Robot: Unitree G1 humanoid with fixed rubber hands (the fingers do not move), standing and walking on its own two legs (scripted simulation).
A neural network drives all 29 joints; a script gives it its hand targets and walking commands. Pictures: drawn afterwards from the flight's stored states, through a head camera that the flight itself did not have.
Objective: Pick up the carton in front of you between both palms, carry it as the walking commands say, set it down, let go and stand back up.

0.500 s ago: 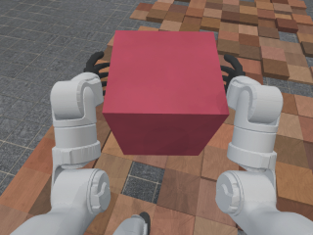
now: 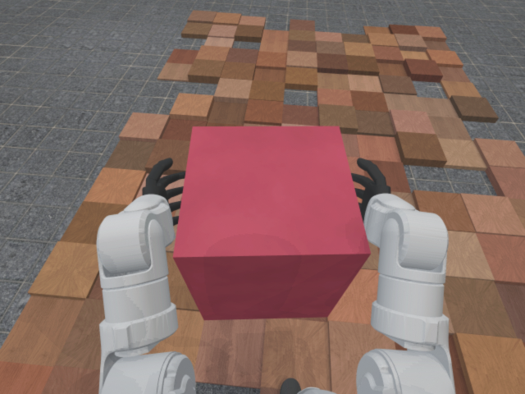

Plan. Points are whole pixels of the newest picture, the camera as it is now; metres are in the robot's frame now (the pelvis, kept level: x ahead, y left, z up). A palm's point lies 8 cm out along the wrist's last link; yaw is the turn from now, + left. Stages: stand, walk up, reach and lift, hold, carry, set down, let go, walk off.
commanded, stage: carry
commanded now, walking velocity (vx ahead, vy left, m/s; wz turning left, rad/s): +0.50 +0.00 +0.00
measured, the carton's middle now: (266, 230) +0.34 -0.01 +0.06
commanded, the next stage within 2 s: none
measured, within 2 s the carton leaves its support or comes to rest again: neither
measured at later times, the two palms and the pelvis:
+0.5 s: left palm (162, 98) +0.64 +0.19 +0.10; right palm (307, 92) +0.65 -0.11 +0.11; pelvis +0.31 +0.03 -0.03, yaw +1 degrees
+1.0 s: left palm (167, 9) +1.01 +0.22 +0.13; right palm (278, 10) +1.01 -0.08 +0.13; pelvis +0.64 +0.07 -0.03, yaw +3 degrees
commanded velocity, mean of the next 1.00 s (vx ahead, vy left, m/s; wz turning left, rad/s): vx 0.50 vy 0.00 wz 0.00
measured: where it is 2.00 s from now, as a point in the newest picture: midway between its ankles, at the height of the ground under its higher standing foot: (225, 180)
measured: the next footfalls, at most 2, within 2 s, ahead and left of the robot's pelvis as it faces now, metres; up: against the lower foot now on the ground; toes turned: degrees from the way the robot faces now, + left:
right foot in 0.02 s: +0.18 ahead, -0.09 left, -0.01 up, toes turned -7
left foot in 0.52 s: +0.49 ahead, +0.13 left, -0.03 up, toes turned +7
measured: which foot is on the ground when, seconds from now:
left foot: down 0.00-0.02, up 0.04-0.50, down 0.52-1.00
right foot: up 0.00-0.00, down 0.02-0.52, up 0.54-0.96, down 0.98-1.00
